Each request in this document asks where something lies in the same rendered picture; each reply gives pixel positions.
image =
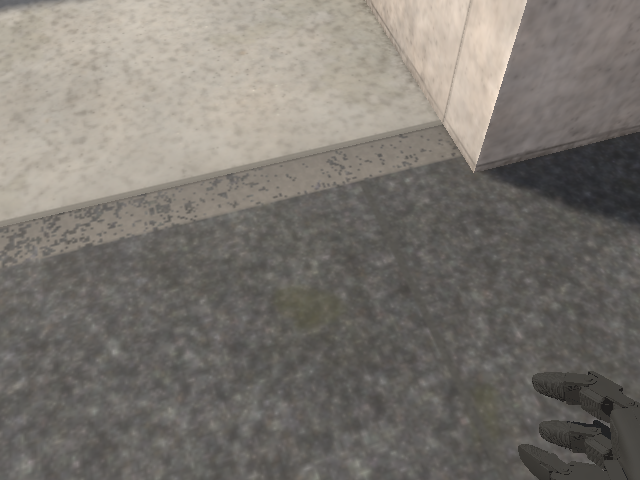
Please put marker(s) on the right robot hand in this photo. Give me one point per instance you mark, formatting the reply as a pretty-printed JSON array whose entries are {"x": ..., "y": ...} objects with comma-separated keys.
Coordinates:
[{"x": 616, "y": 450}]

